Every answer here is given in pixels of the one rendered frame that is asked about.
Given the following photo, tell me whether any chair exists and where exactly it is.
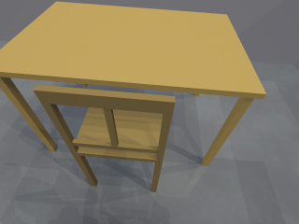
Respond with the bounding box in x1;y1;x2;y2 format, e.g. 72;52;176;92
34;85;176;192

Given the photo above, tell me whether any table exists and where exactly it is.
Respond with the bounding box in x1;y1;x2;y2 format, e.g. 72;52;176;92
0;1;266;166

